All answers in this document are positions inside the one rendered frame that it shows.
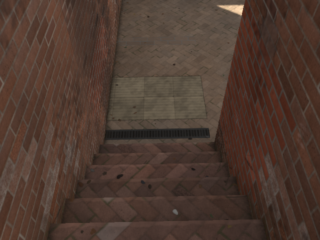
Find stairs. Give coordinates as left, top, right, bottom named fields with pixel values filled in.
left=47, top=142, right=267, bottom=240

